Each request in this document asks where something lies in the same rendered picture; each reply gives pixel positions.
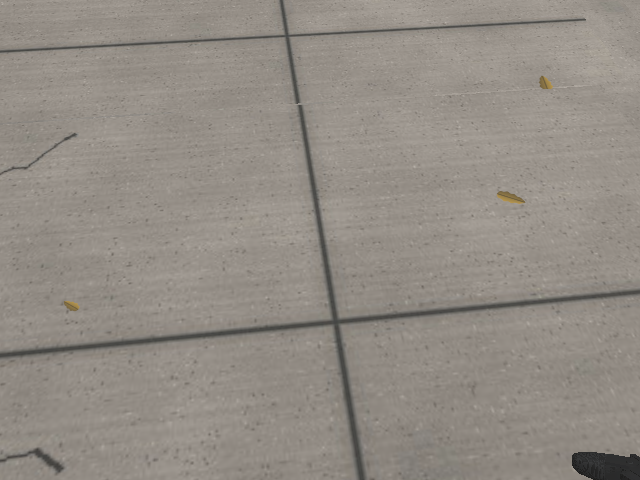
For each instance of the robot right hand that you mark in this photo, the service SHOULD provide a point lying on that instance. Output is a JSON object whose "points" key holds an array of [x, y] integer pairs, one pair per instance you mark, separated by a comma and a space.
{"points": [[601, 466]]}

